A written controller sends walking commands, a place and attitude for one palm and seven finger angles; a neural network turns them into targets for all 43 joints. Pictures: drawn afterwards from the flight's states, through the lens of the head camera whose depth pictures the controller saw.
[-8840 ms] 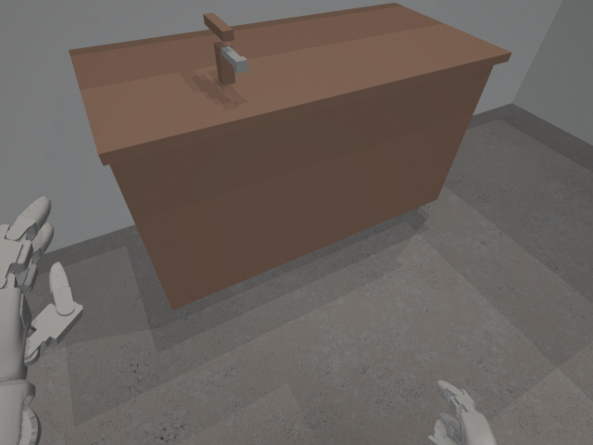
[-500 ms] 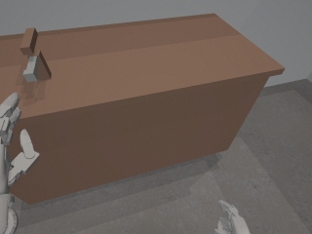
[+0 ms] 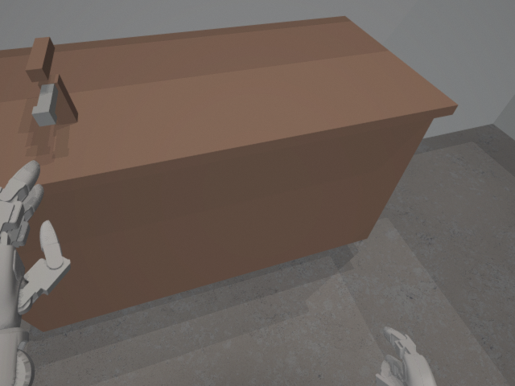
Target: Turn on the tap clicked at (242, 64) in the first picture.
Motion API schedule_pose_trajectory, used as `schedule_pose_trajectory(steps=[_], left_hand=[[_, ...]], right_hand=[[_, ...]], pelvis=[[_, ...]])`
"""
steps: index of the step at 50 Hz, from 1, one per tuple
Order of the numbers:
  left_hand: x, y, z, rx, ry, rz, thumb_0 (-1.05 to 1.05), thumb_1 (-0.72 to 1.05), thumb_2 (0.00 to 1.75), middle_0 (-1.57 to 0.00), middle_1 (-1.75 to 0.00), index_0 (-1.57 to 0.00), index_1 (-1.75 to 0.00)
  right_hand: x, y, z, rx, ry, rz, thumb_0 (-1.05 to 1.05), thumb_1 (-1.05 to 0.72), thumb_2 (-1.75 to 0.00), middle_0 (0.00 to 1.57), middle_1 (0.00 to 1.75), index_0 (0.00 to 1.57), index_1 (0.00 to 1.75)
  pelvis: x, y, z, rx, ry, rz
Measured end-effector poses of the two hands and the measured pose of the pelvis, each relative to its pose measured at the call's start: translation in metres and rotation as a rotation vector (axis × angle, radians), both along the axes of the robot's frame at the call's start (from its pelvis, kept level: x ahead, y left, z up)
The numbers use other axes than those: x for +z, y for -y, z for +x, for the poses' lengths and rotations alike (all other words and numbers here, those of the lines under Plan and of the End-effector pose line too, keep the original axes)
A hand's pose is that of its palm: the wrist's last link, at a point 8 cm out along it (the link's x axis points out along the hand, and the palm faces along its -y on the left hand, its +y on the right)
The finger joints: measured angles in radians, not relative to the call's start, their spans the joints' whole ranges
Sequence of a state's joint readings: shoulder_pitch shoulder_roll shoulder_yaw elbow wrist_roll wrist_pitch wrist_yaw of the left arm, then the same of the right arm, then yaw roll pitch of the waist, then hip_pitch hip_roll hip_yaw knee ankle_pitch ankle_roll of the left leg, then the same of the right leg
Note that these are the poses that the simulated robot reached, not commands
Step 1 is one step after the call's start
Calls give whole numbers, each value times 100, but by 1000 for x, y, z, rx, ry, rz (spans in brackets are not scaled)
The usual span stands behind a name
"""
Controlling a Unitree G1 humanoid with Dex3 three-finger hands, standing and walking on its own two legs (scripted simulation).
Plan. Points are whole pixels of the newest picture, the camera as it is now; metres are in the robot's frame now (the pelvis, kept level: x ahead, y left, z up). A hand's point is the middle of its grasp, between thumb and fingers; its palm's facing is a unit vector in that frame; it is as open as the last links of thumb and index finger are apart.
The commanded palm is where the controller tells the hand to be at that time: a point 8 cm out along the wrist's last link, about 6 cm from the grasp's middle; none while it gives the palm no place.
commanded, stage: look again from close up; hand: left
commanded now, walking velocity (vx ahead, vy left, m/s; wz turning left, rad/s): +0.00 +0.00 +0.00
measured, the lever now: (44, 115) +0.52 +0.44 +0.12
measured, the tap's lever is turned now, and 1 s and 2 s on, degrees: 0 0 0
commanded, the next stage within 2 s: shuffle to correct the standing spot in 0.36 s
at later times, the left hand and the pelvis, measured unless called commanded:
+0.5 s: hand (24, 240) +0.24 +0.30 +0.16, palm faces +0.41 -0.85 -0.34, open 7.4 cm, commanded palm +0.18 +0.32 +0.18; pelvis +0.02 +0.04 +0.00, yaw -1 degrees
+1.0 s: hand (43, 198) +0.30 +0.30 +0.16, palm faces +0.38 -0.86 -0.35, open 7.4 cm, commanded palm +0.24 +0.34 +0.18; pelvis +0.07 +0.06 -0.02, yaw -1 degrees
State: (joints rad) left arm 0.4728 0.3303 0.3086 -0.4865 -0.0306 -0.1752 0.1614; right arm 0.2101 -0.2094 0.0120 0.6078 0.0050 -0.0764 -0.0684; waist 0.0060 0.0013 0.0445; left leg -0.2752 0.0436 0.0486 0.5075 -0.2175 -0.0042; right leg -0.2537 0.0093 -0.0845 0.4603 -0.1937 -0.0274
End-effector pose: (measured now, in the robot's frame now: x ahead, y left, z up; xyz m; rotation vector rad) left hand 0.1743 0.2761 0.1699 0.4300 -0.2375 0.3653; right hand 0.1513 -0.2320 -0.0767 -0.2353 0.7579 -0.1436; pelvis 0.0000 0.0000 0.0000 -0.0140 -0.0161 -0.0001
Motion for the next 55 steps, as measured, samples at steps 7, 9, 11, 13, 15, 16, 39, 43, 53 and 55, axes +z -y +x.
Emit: schedule_pose_trajectory(steps=[7,9,11,13,15,16,39,43,53,55], left_hand=[[26,-31,15,0,67,178,1,88,90,-22,-30,-22,-30],[33,-49,22,36,109,155,1,88,90,-21,-30,-22,-30],[30,-52,24,39,112,105,1,88,90,-21,-30,-21,-30],[21,-44,22,-2,79,70,1,89,90,-20,-30,-21,-30],[9,-34,19,-53,29,48,1,89,90,-20,-30,-20,-30],[3,-32,18,-73,6,39,1,89,90,-20,-30,-20,-30],[-5,-65,61,-35,68,-6,1,88,90,-21,-30,-21,-30],[-2,-68,71,-34,87,9,1,88,90,-21,-30,-21,-30],[1,-68,88,-65,109,41,1,88,90,-21,-30,-21,-30],[0,-70,88,-69,114,49,1,88,90,-21,-30,-21,-30]], right_hand=[[-4,-16,-2,53,-7,12,1,-90,-90,20,30,20,30],[-4,-20,-5,64,-5,29,1,-90,-90,20,30,20,30],[-1,-23,-6,56,18,45,1,-90,-90,20,30,20,30],[2,-26,-7,40,42,52,1,-90,-90,20,30,20,30],[5,-29,-8,23,54,49,1,-90,-90,20,30,20,30],[6,-31,-8,17,55,45,1,-90,-90,20,30,20,30],[18,-65,71,68,125,8,1,-90,-90,20,30,20,30],[10,-65,76,57,103,12,1,-90,-90,20,30,20,30],[-7,-62,72,5,44,25,1,-90,-90,20,30,20,30],[-9,-62,70,-3,36,23,1,-90,-90,20,30,20,30]], pelvis=[[-1,-2,-6,-4,-9,-8],[0,-6,-8,-10,-5,-6],[1,-13,-6,-20,-1,0],[2,-21,-3,-30,-4,5],[2,-27,1,-32,-7,8],[2,-30,3,-31,-7,9],[-7,-53,52,-17,-11,-13],[-11,-55,61,-19,-7,-16],[-19,-62,73,-23,-6,-24],[-21,-64,73,-21,-5,-27]])
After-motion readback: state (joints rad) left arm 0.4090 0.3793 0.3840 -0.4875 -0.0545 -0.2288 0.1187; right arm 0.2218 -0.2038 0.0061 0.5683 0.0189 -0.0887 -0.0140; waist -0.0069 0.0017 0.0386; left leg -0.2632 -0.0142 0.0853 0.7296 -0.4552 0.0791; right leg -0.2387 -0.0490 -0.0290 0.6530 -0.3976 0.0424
